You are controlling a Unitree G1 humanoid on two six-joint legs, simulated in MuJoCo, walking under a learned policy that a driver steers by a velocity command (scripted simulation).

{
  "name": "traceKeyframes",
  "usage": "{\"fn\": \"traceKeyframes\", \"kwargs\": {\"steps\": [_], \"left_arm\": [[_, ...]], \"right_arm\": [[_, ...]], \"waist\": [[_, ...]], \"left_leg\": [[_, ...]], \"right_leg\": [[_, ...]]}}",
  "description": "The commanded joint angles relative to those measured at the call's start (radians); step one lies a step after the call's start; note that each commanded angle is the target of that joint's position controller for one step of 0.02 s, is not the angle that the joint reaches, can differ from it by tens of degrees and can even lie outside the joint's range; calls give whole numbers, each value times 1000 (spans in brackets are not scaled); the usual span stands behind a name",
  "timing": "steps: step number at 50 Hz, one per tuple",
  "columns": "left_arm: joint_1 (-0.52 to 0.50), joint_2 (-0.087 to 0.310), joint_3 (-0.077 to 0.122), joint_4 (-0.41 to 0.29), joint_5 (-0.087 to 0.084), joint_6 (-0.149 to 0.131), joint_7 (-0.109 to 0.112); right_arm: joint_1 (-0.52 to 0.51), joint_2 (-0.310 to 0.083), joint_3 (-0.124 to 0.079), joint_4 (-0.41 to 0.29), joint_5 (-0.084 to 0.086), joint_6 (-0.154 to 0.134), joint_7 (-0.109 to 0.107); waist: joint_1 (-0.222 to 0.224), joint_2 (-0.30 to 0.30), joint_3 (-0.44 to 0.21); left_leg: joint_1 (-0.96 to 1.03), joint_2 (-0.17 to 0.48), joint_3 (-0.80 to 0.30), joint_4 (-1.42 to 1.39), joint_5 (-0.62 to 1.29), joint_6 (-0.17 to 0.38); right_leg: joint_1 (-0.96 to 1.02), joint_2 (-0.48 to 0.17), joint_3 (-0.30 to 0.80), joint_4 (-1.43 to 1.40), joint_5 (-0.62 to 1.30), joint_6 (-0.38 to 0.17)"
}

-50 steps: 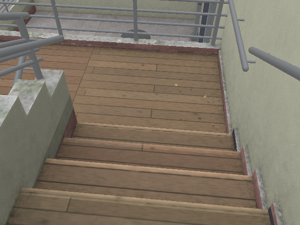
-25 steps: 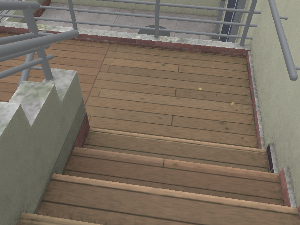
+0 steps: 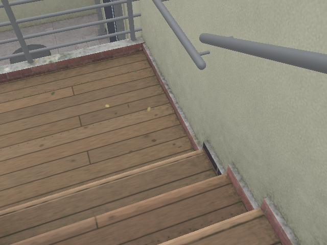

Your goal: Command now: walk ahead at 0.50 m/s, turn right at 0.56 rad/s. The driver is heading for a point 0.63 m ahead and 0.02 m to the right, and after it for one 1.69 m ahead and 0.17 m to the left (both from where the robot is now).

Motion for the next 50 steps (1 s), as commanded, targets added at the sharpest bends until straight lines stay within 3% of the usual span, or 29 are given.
{"fn": "traceKeyframes", "kwargs": {"steps": [1, 2, 3, 4, 5, 7, 10, 12, 19, 22, 23, 24, 25, 26, 29, 31, 35, 36, 37, 38, 39, 41, 42, 43, 44, 45, 46, 48, 50], "left_arm": [[660, 296, 109, 203, 10, -18, 19], [798, 306, 119, 254, 10, -7, 26], [845, 256, 111, 282, 3, -20, 44], [724, 207, 99, 243, -30, -37, 48], [565, 71, 52, 181, -36, -31, 49], [344, -10, 4, 82, -20, -56, 31], [239, 166, 40, -6, -55, -78, 2], [295, 66, 14, -28, 8, -85, 12], [510, 99, -8, 0, -23, -50, 29], [462, 217, 16, 16, 16, -5, -20], [724, 48, 1, 72, -4, -14, -57], [663, 101, 4, -4, -47, -17, -81], [439, 117, 11, -91, -70, -21, -57], [320, 105, 8, -154, -82, -25, -21], [399, -25, -55, -121, -3, 3, 10], [350, 26, -41, -131, 22, 10, -16], [269, 77, -32, -152, 28, 15, -39], [236, 11, -1, -131, -101, 55, 44], [201, 77, 4, -127, -115, 66, 81], [265, 135, -8, -172, 40, 12, 36], [390, 171, 28, -139, 56, -11, 32], [710, 255, 66, -76, -7, -57, 57], [649, 215, 29, -99, -30, -76, 35], [523, 209, 34, -116, -17, -85, 17], [423, 177, 26, -123, -34, -89, 3], [320, 13, -25, -136, -46, -75, 13], [217, -72, -55, -152, -38, -60, 26], [160, 44, -23, -164, -14, -71, 55], [110, 135, -4, -208, 8, -107, 92]], "right_arm": [[152, -55, -13, 18, -26, 8, 95], [16, -100, -24, -83, 27, -12, 116], [-325, -151, -38, -226, 66, -46, 113], [-493, -191, -47, -307, 83, -77, 78], [-516, -184, -43, -330, 68, -82, 57], [-403, -152, -50, -305, 38, -70, 6], [-288, -83, -28, -273, 42, -20, -2], [-277, -73, -5, -235, 24, -24, 45], [-680, -235, -30, -378, 18, 2, 76], [-265, -374, -110, -248, 82, -44, 53], [-16, -453, -132, -171, 70, -40, 83], [-8, -458, -129, -203, 28, -30, 108], [-4, -410, -134, -197, 3, -28, 107], [-74, -363, -116, -193, 31, -25, 105], [-341, -72, -4, -219, -3, -28, 81], [-511, -108, -19, -277, 45, -89, 44], [-355, -266, -39, -204, 23, -105, 63], [-300, -314, -64, -191, 160, -68, 45], [-280, -304, -62, -186, 159, -42, 40], [-411, -258, -41, -272, 43, -81, 71], [-497, -293, -63, -314, 23, -83, 84], [-627, -306, -85, -387, 39, -94, 109], [-349, -122, -41, -331, 54, -98, 127], [-326, -138, -50, -339, 107, -82, 95], [-416, -170, -56, -390, 98, -53, 68], [-442, -182, -61, -382, 51, -26, 45], [-295, -91, -28, -319, 11, -1, 32], [-233, -106, -39, -259, -31, 18, 53], [-333, -161, -63, -297, -7, 12, 64]], "waist": [[238, -171, -296], [328, -95, -473], [442, -72, -286], [418, -25, -171], [325, 103, -106], [132, 180, 65], [54, -18, 51], [112, 105, 46], [249, 31, 116], [55, 99, -22], [82, 423, -347], [38, 394, -413], [-26, 247, -226], [-4, 172, -98], [230, 44, 154], [218, 42, 86], [194, 89, 60], [233, 120, -8], [195, 134, 6], [222, 87, 19], [271, 90, -76], [436, -114, -190], [265, -181, -309], [217, 66, -129], [211, 17, -29], [161, 111, -70], [80, 95, -50], [67, 12, 13], [107, 103, -31]], "left_leg": [[-684, -17, -113, 578, 146, 33], [-820, -44, -230, 850, -26, 10], [-1111, -63, -264, 933, -73, 13], [-1208, -29, -302, 893, -62, 15], [-1122, 53, -380, 633, 63, 49], [-796, 93, -469, 260, 383, 81], [-440, -4, -363, 65, 529, 46], [-522, 21, -467, -51, 1135, 47], [-466, 5, -389, -586, 1101, 82], [76, -21, -289, -627, 1258, 193], [625, 152, -424, -263, 1862, 455], [697, 277, -717, -326, 1843, 556], [588, 297, -749, -393, 1534, 517], [372, 341, -841, -499, 924, 485], [-452, 259, -710, -689, 634, 412], [-721, 64, -467, -731, 506, 384], [-748, 65, -470, -600, 511, 372], [-538, 104, -542, -609, 1010, 311], [-435, 102, -506, -556, 1208, 276], [-528, 88, -498, -402, 1127, 321], [-561, 26, -445, -249, 1242, 333], [-870, -143, -391, 474, 818, 217], [-1038, -192, -456, 588, 139, 155], [-1077, -189, -543, 598, 253, 151], [-1232, -113, -530, 544, 318, 120], [-1175, -46, -522, 413, 396, 111], [-965, 10, -540, 281, 562, 91], [-717, -15, -442, 221, 927, 91], [-451, -33, -336, -99, 1299, 86]], "right_leg": [[1124, -78, 106, 342, 723, -220], [1297, -198, 297, 386, 823, -329], [1224, -207, 375, 259, 491, -334], [1028, -202, 390, 209, 216, -312], [773, -204, 375, 176, 1, -265], [109, -206, 381, 120, 68, -265], [-363, -90, 308, 77, -70, -289], [-372, -9, 285, 270, -331, -209], [-163, -37, 445, 558, -737, -123], [-234, 42, 321, 978, -483, 21], [-550, 225, 138, 1577, -997, 128], [-846, 252, 129, 1918, -1136, 142], [-1095, 209, 129, 1929, -1066, 139], [-1213, 140, 154, 1849, -933, 116], [-839, -61, 292, 1406, -371, -12], [-521, -15, 162, 892, -42, -4], [-275, 39, 95, 868, -55, 32], [-220, 38, 54, 683, -21, 51], [-209, 59, 32, 639, -154, 59], [-133, 113, 1, 791, -372, 85], [57, 158, -35, 752, -488, 90], [514, 31, 146, 425, -137, -121], [573, -268, 581, 295, 284, -420], [363, -339, 637, 249, 401, -444], [205, -384, 695, 233, -65, -408], [111, -320, 569, 265, -266, -321], [-108, -284, 436, 280, -202, -242], [-421, -138, 178, 332, -430, -120], [-545, -60, -16, 416, -737, 2]]}}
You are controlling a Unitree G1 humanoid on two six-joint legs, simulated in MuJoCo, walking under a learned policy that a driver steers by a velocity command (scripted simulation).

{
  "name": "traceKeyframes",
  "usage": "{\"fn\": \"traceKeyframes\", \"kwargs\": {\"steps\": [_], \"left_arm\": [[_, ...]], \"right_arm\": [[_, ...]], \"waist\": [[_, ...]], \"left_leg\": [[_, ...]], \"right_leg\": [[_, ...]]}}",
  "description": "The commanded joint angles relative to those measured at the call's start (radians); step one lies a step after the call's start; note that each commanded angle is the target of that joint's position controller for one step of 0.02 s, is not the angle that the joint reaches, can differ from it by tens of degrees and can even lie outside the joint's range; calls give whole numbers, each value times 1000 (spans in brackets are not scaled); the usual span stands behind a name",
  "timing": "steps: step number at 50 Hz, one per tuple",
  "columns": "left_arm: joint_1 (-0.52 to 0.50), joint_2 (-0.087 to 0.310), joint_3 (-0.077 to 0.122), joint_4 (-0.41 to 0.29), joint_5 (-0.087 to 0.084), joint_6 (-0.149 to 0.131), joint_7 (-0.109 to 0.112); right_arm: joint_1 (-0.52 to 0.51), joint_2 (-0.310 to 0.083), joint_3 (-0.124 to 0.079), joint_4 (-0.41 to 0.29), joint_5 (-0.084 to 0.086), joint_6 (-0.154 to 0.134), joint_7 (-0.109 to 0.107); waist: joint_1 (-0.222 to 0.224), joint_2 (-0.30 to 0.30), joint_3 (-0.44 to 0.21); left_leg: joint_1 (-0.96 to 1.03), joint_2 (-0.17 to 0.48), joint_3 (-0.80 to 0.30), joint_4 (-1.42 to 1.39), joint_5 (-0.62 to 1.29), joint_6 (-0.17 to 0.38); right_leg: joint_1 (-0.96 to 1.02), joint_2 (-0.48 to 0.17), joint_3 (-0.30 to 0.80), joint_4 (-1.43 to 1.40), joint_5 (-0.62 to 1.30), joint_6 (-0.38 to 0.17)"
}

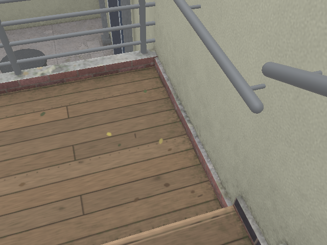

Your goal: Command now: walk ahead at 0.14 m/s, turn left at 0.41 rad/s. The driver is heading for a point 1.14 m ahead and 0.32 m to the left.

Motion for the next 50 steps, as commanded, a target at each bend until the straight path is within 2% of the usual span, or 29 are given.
{"fn": "traceKeyframes", "kwargs": {"steps": [1, 3, 4, 5, 6, 8, 9, 10, 11, 12, 13, 14, 16, 18, 19, 21, 25, 26, 29, 32, 34, 35, 36, 37, 39, 42, 46, 49, 50], "left_arm": [[-123, 147, 24, -92, 25, -53, 42], [62, 149, 23, -11, -5, -35, 50], [180, 130, 18, 26, -34, -19, 57], [207, 152, 21, 36, -31, 0, 50], [180, 188, 37, 34, -22, 15, 40], [54, 179, 33, 11, -3, 45, 18], [-8, 192, 38, -3, 1, 53, -4], [-10, 124, 28, -36, -2, 58, -34], [4, 34, 11, -90, -36, 60, -47], [-100, 97, 15, -140, -65, 49, -41], [-169, 132, 18, -209, -73, 28, -14], [-159, 160, 22, -193, -57, 23, 15], [10, 123, 6, -138, -17, 35, 58], [16, 95, -6, -161, -10, 65, 52], [-5, 109, -1, -158, -4, 73, 35], [-46, 94, -5, -185, 5, 82, 2], [-152, 124, 4, -208, -4, 78, 14], [-123, 138, 9, -202, 6, 79, 25], [-265, 118, 7, -256, -34, 92, 36], [-207, 97, 5, -214, -46, 84, 26], [-113, 118, 21, -177, -71, 74, 19], [-73, 191, 44, -180, -70, 60, 23], [-39, 244, 67, -177, -48, 52, 15], [25, 200, 70, -172, -1, 49, 1], [-6, 149, 73, -160, -38, 46, -1], [-189, 35, 38, -168, -91, 50, -57], [-278, 71, 19, -121, -102, 37, -106], [-194, 136, 38, -54, -116, 52, -146], [-150, 142, 54, -61, -113, 57, -127]], "right_arm": [[75, -47, -21, -5, 8, 26, 14], [-153, -105, -36, -91, 25, 33, 9], [-197, -77, -23, -90, 26, 37, 3], [-204, -46, -9, -96, 27, 40, -9], [-186, -17, -1, -90, 25, 45, -15], [47, -87, -40, -13, 43, 34, -38], [223, -174, -89, 28, 59, 14, -51], [295, -304, -131, 13, 43, 7, -53], [409, -340, -127, 11, 49, -9, -52], [466, -295, -116, 15, 45, -28, -29], [353, -272, -100, -32, 69, -45, -12], [284, -225, -75, -48, 84, -54, 8], [189, -120, -19, -69, 56, -40, 18], [148, -108, -7, -98, 65, -41, -3], [96, -114, -5, -142, 82, -46, -15], [57, -146, 0, -183, 63, -39, -22], [128, -171, -6, -190, 60, -44, 0], [125, -168, -6, -187, 38, -48, 0], [220, -145, -19, -165, 81, -28, -7], [185, -132, -18, -172, 91, -1, 3], [94, -119, -5, -188, 106, 16, 22], [139, -95, 1, -192, 105, 16, 17], [188, -37, 14, -202, 107, 21, 11], [109, -65, -1, -204, 88, 27, -4], [80, -95, -28, -167, 64, 41, -53], [236, -7, 1, -54, 28, 41, -15], [252, -1, -3, 11, 70, 30, 82], [208, -93, -29, -5, 111, 23, 58], [102, -158, -36, -36, 105, 19, 42]], "waist": [[-30, -45, 41], [77, -121, 116], [133, -115, 139], [145, -121, 130], [136, -144, 147], [28, -81, 106], [-69, -21, 40], [-130, 159, -142], [-135, 276, -349], [-193, 182, -272], [-172, 184, -173], [-119, 99, -87], [1, -36, -4], [12, 10, 16], [5, -5, 12], [17, -26, 8], [-33, 27, -22], [-28, 50, -57], [-127, 43, -75], [-100, 56, -77], [-12, 32, -95], [-24, -48, -164], [-16, -218, -212], [56, -207, -157], [39, -80, -87], [-95, -63, -70], [-124, -103, -35], [-110, -91, -73], [-28, -7, -66]], "left_leg": [[459, -1, 116, -302, 399, -30], [216, 37, 68, -542, 194, -38], [124, 80, 18, -715, 194, -17], [163, 73, 21, -749, 144, -8], [224, 57, 51, -763, 117, 4], [529, 28, 121, -803, 321, 42], [801, -22, 176, -797, 408, 69], [1099, 58, 76, -648, 756, 228], [1377, 229, -156, -555, 930, 380], [1358, 258, -224, -570, 867, 352], [1171, 310, -309, -622, 456, 350], [938, 318, -365, -658, 183, 331], [555, 298, -360, -741, -39, 312], [428, 183, -357, -784, -246, 310], [343, 140, -311, -796, -258, 308], [236, 80, -253, -799, -247, 291], [359, 96, -375, -754, -185, 308], [449, 123, -446, -685, -92, 326], [684, 149, -470, -615, 175, 341], [642, 140, -507, -613, 204, 327], [453, 83, -461, -612, 197, 278], [321, 16, -379, -573, 34, 193], [137, -114, -175, -427, -371, 49], [-33, -172, -120, -251, -763, -48], [-91, -129, -120, 46, -741, -109], [105, -71, -56, 128, -533, -157], [501, -15, 63, -258, -376, -203], [580, -13, 24, -558, -150, -165], [532, -21, 24, -607, -155, -106]], "right_leg": [[-368, -156, 40, -224, -19, -65], [-53, -305, 220, -198, 16, -100], [80, -355, 347, -175, 12, -106], [117, -386, 406, -193, 55, -121], [101, -400, 395, -199, 74, -124], [9, -344, 267, 0, -61, -64], [-67, -266, 135, 196, -58, -14], [-173, -90, -40, 617, -159, 83], [-403, -1, 8, 1003, -385, 124], [-606, -2, 75, 1101, -365, 129], [-737, -27, 141, 1080, -292, 116], [-716, -62, 192, 1032, -207, 89], [-546, -109, 279, 765, 143, 87], [-540, -69, 221, 721, 275, 106], [-478, -54, 204, 618, 388, 108], [-310, -54, 152, 321, 443, 116], [-188, -20, 162, 116, 275, 124], [-220, -22, 219, 175, 353, 126], [-311, 11, 182, -59, 127, 140], [-176, 21, 171, -208, 234, 104], [141, 27, 146, -372, 482, 38], [371, -51, 236, -340, 786, -102], [565, -222, 467, -488, 960, -317], [617, -334, 668, -565, 909, -415], [501, -326, 629, -574, 789, -354], [212, -151, 358, -530, 857, -220], [-6, -39, 192, -499, 724, -71], [205, -99, 312, -460, 726, -44], [261, -52, 260, -452, 522, -33]]}}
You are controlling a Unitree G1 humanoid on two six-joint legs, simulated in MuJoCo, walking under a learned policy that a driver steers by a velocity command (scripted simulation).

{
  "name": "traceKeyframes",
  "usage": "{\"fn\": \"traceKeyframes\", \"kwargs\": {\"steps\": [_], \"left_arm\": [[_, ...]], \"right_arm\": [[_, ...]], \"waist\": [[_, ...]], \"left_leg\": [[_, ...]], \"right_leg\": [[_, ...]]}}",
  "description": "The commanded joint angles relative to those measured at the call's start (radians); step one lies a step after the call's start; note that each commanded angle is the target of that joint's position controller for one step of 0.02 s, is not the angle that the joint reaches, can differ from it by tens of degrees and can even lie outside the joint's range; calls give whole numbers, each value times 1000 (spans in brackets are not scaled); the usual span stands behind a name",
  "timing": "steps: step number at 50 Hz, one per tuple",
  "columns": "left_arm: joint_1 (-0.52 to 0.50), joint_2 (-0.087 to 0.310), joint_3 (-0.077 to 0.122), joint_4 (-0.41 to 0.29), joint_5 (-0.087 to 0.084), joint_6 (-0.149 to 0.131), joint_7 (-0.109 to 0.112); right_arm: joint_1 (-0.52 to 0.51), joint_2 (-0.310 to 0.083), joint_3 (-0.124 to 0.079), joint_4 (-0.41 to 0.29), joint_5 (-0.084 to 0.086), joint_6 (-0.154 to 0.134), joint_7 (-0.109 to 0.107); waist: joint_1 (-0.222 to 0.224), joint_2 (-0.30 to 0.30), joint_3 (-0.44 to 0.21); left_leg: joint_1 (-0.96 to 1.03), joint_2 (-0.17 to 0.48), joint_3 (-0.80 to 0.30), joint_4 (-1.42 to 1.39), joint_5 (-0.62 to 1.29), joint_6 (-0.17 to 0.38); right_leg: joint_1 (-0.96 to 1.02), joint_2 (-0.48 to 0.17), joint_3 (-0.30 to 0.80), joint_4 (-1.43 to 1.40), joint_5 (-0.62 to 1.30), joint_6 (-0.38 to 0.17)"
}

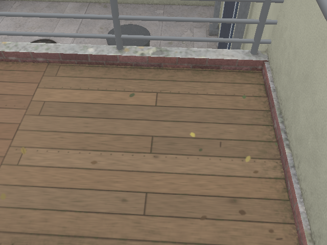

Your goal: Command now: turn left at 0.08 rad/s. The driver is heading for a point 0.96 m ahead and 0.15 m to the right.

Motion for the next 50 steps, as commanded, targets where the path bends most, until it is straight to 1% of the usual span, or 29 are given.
{"fn": "traceKeyframes", "kwargs": {"steps": [1, 2, 3, 4, 5, 6, 8, 9, 11, 12, 13, 16, 22, 23, 24, 28, 36, 43, 44, 48, 49, 50], "left_arm": [[13, 196, 67, -50, 4, -9, 18], [-38, 187, 74, -70, 26, -10, 35], [-105, 150, 69, -82, 31, -14, 45], [-93, 138, 72, -63, 29, -17, 50], [-70, 131, 75, -42, 17, -20, 51], [-66, 119, 76, -34, 14, -21, 50], [-89, 106, 81, -33, 18, -20, 51], [-97, 112, 85, -30, 19, -19, 53], [-105, 125, 94, -20, 20, -16, 58], [-92, 135, 100, -6, 21, -13, 60], [-75, 150, 107, 6, 22, -15, 63], [-95, 139, 111, 18, 24, -15, 66], [-84, 151, 120, 56, 26, -11, 72], [-81, 151, 120, 62, 26, -10, 72], [-73, 155, 120, 72, 25, -11, 75], [-58, 150, 117, 98, 27, -9, 79], [-23, 147, 112, 140, 29, -4, 78], [3, 142, 107, 170, 30, 0, 75], [29, 146, 109, 178, 31, -3, 71], [35, 135, 105, 185, 33, -4, 66], [39, 144, 108, 186, 29, -1, 62], [43, 146, 108, 188, 29, 0, 61]], "right_arm": [[-57, -189, -48, -62, 0, -14, -19], [-85, -161, -49, -52, 8, -8, -17], [-59, -102, -39, -33, 25, -7, -19], [-57, -82, -38, -24, 35, -5, -19], [-41, -85, -42, -17, 33, -4, -16], [-15, -88, -45, -3, 28, -6, -14], [17, -87, -49, 18, 22, -8, -14], [16, -86, -51, 22, 22, -8, -14], [10, -90, -56, 27, 23, -6, -13], [10, -86, -58, 35, 26, -3, -12], [-17, -75, -56, 26, 24, -2, -14], [-28, -94, -63, 40, 22, 1, -17], [-68, -99, -73, 60, 18, 6, -17], [-72, -100, -74, 64, 17, 7, -18], [-82, -115, -80, 66, 19, 9, -19], [-91, -108, -83, 87, 15, 11, -20], [-103, -111, -87, 124, 12, 12, -21], [-91, -108, -85, 158, 10, 12, -21], [-68, -88, -76, 172, 11, 13, -22], [-64, -98, -73, 190, 9, 15, -24], [-65, -115, -77, 198, 10, 16, -26], [-60, -108, -75, 203, 10, 16, -27]], "waist": [[59, -7, -65], [64, 12, -19], [39, -17, 22], [42, -16, 60], [38, -20, 57], [32, -22, 43], [21, -35, 12], [19, -35, 3], [16, -35, 2], [12, -24, 12], [16, -27, 17], [8, -35, 20], [4, -35, 30], [4, -35, 30], [3, -39, 34], [0, -35, 37], [3, -36, 49], [4, -39, 59], [9, -40, 68], [11, -40, 69], [12, -34, 69], [11, -38, 72]], "left_leg": [[71, -28, 32, -216, 197, 67], [-20, -44, 24, -257, 38, 107], [-37, -37, 4, -307, 6, 115], [-15, -44, 10, -313, 24, 113], [17, -51, 18, -311, 65, 111], [42, -51, 25, -305, 118, 114], [66, -52, 39, -306, 199, 114], [76, -50, 43, -308, 227, 114], [93, -47, 45, -315, 258, 115], [99, -46, 46, -324, 266, 113], [100, -44, 51, -329, 258, 110], [122, -43, 57, -349, 262, 112], [178, -44, 68, -371, 290, 118], [186, -45, 69, -375, 293, 119], [188, -43, 70, -369, 300, 119], [202, -44, 74, -382, 302, 122], [214, -47, 79, -401, 302, 123], [213, -49, 82, -410, 300, 121], [197, -47, 85, -417, 279, 117], [182, -47, 90, -420, 267, 115], [183, -49, 96, -418, 255, 112], [179, -49, 97, -418, 253, 111]], "right_leg": [[155, -106, 131, -138, 164, -11], [178, -81, 69, -158, 36, -2], [159, -93, 57, -156, -7, -10], [138, -86, 48, -166, 10, -18], [144, -78, 42, -174, 60, -19], [166, -72, 37, -174, 136, -18], [228, -70, 35, -171, 267, -16], [244, -69, 35, -172, 294, -12], [257, -67, 33, -181, 309, -4], [258, -68, 32, -188, 303, -5], [270, -73, 32, -202, 315, -6], [285, -69, 31, -218, 313, -2], [283, -67, 29, -250, 313, -1], [284, -67, 29, -254, 312, -1], [285, -66, 32, -258, 319, 3], [293, -66, 33, -271, 308, 4], [306, -66, 33, -287, 300, 3], [313, -66, 34, -293, 301, 2], [322, -61, 34, -296, 299, 2], [336, -62, 38, -295, 310, 1], [340, -62, 40, -296, 302, -3], [339, -62, 40, -296, 302, -4]]}}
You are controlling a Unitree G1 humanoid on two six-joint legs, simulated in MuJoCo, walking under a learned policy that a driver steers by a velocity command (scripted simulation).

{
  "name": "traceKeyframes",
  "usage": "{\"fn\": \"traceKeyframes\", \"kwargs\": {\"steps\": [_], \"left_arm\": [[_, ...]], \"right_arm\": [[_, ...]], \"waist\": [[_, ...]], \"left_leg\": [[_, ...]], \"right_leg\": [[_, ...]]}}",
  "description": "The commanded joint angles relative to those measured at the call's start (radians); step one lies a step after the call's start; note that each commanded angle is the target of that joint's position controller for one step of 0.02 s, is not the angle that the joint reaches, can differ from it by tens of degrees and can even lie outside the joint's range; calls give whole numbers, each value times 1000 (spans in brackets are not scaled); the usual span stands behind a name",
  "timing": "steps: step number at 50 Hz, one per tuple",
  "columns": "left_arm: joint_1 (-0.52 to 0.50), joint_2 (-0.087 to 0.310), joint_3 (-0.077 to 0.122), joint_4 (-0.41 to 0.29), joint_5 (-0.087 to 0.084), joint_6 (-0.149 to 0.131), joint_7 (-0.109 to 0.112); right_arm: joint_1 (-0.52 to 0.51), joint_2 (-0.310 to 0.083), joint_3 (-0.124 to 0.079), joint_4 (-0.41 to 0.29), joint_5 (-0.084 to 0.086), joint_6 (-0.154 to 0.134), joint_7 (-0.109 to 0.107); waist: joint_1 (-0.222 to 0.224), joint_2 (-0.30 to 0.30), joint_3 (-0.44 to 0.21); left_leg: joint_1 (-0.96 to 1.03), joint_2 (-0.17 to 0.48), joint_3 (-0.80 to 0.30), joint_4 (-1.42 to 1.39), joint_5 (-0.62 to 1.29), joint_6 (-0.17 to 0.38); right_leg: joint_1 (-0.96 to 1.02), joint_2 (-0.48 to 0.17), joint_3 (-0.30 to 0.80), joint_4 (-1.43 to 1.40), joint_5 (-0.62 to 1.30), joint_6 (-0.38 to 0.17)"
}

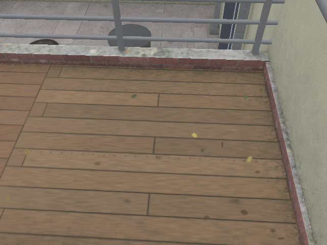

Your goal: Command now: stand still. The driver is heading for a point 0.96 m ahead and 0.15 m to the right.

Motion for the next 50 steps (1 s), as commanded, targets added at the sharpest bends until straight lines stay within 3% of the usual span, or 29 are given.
{"fn": "traceKeyframes", "kwargs": {"steps": [1, 3, 6, 10, 12, 17, 20, 21, 24, 25, 27, 28, 29, 30, 31, 34, 35, 36, 38, 39, 40, 41, 43, 44, 45, 46, 47, 48, 50], "left_arm": [[49, 110, 19, -20, -2, -5, -3], [63, 101, 16, -14, -2, -4, -5], [129, 171, 53, -6, 39, -15, 23], [165, 43, 30, -12, 50, -40, 67], [130, 45, 29, -39, 52, -41, 71], [90, -5, 23, -93, 63, -70, 62], [-184, -29, 7, -233, 72, -79, 69], [-147, -42, -5, -243, 73, -79, 65], [-9, -30, -1, -197, 82, -81, 60], [-31, -66, -21, -189, 86, -72, 51], [-3, 65, 19, -170, 46, -68, 57], [274, 212, 68, -98, 54, -68, 85], [633, 163, 52, 20, 59, -56, 92], [674, 140, 22, 38, 56, -70, 78], [522, 82, -15, 13, 52, -85, 57], [107, -119, -64, -102, 31, -90, 69], [181, -206, -107, -86, 22, -109, 96], [-22, -171, -70, -196, 29, -110, 109], [-28, 13, -37, -177, 42, -109, 87], [-108, 23, -29, -227, 50, -115, 76], [-222, 63, -13, -292, 86, -133, 53], [-353, 58, -3, -336, 67, -156, 20], [-108, -91, -24, -258, 9, -169, 1], [214, -30, 4, -242, 49, -118, 20], [228, -15, -29, -224, 90, -42, 36], [234, -41, -56, -195, 160, -14, 54], [257, -38, -75, -175, 142, -7, 66], [183, -44, -91, -217, 123, -19, 69], [153, -24, -101, -194, 99, -36, 64]], "right_arm": [[34, -106, -15, -8, 0, -7, -5], [43, -98, -12, 4, 1, -7, -6], [98, -154, -41, 15, -40, -16, -30], [139, -30, -13, 7, -55, -58, -68], [134, -20, -6, -9, -48, -68, -69], [409, -59, -2, 40, -65, -99, -65], [563, -55, 13, 97, -63, -109, -94], [564, -19, 21, 112, -72, -112, -109], [391, 3, 25, 34, -50, -104, -96], [434, 34, 42, 49, -72, -107, -95], [590, 30, 35, 64, -57, -99, -88], [440, 28, 17, -2, -77, -104, -91], [203, 59, 25, -83, -91, -121, -67], [62, 45, 13, -165, -75, -145, -39], [15, 38, 4, -196, -74, -145, -38], [273, 96, 13, -101, -107, -126, -101], [99, 72, 4, -146, -161, -137, -99], [431, 102, 2, -18, -119, -135, -117], [616, 206, 40, 99, -159, -151, -72], [803, 154, 35, 143, -168, -156, -82], [1218, 96, 18, 264, -186, -162, -80], [1346, 44, 2, 264, -186, -158, -85], [1077, 51, 35, 140, -158, -135, -44], [567, -171, 19, -94, -57, -118, 8], [218, -107, 55, -132, -41, -89, 26], [145, 8, 85, -149, -26, -95, 6], [120, 91, 109, -169, -42, -120, -17], [183, 132, 123, -156, -55, -143, -48], [364, 59, 138, -93, -63, -156, -88]], "waist": [[3, -9, -30], [3, -8, -26], [9, -19, 53], [9, -22, 70], [5, -18, 61], [-67, 100, 41], [-171, 101, 124], [-142, 20, 134], [-51, 5, 113], [-59, 60, 115], [-91, -180, 83], [88, -245, 13], [308, -209, -88], [322, -171, 49], [241, -136, 144], [6, -10, 119], [71, 16, 232], [-67, 57, 112], [-133, -6, 87], [-241, 145, 78], [-424, 207, 49], [-520, 252, 62], [-276, 20, 93], [53, 161, 20], [92, 67, 185], [82, -100, 77], [86, -202, 31], [37, -135, -55], [16, -32, -10]], "left_leg": [[-110, -7, 40, -72, 153, 18], [-109, -7, 41, -72, 158, 18], [-177, 8, 9, -55, -336, 105], [-162, 56, -71, 2, -329, 210], [-131, 51, -78, 50, -286, 225], [26, 210, -364, 89, -107, 362], [240, 350, -558, 36, 56, 361], [226, 330, -473, 109, 66, 307], [-158, 156, -188, 242, -118, 241], [-162, 156, -194, 342, -199, 193], [-132, -31, 17, 608, -294, 125], [-472, -176, 143, 896, -282, 43], [-814, -177, 30, 1106, -302, 85], [-1031, -128, -63, 1100, -169, 153], [-952, -62, -132, 1055, -32, 182], [-548, 63, -73, 673, -87, 189], [-556, 126, -160, 511, 256, 156], [-297, 83, -140, 98, 249, 136], [335, -24, 34, 104, 663, -41], [476, -38, 84, 97, 686, -57], [769, -29, 80, 345, 613, -19], [739, 61, -78, 281, 285, 34], [401, 162, -320, 92, 213, 225], [80, 428, -790, -12, 463, 538], [-225, 549, -1037, -76, -159, 619], [-335, 416, -975, -23, -390, 567], [-418, 274, -748, 67, -178, 455], [-567, 134, -515, 200, -96, 378], [-919, -58, -158, 304, -354, 243]], "right_leg": [[97, -18, 5, -46, 191, -29], [94, -17, 5, -44, 192, -29], [14, -38, 59, -58, -414, -108], [-31, -119, 184, -4, -471, -219], [-71, -100, 168, 54, -380, -229], [-369, 31, 4, 531, -264, -162], [-818, -15, 93, 763, -464, -92], [-813, -55, 129, 720, -341, -83], [-462, -53, 9, 481, -92, -96], [-457, -137, 132, 380, 264, -85], [-428, -169, 170, 16, 290, -114], [21, -171, 263, -13, 86, -161], [427, -220, 398, -78, -422, -208], [410, -303, 628, -105, -653, -229], [186, -347, 688, -106, -631, -248], [-10, -237, 266, -79, 90, -112], [-130, -195, 237, 86, -209, -144], [-152, -62, 70, 171, 21, -67], [-685, 72, 24, 274, -125, -72], [-834, 106, 47, 418, -237, -70], [-1067, 210, 88, 726, -303, -85], [-1143, 230, 233, 875, -346, -125], [-927, 195, 433, 1021, -81, -202], [-827, 42, 370, 974, -79, -124], [-989, -146, 394, 977, -51, -32], [-977, -156, 366, 985, 100, -6], [-912, -207, 336, 802, 471, 37], [-673, -224, 240, 626, 617, 55], [-188, -136, -8, 443, 878, 76]]}}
